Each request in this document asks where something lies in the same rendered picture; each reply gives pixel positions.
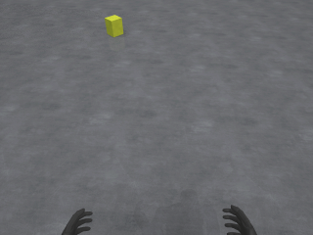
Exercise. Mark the carton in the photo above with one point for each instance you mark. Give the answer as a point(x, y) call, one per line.
point(114, 25)

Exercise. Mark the left robot hand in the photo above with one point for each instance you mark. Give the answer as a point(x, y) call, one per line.
point(74, 222)

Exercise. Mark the right robot hand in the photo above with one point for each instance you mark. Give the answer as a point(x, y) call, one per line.
point(244, 226)

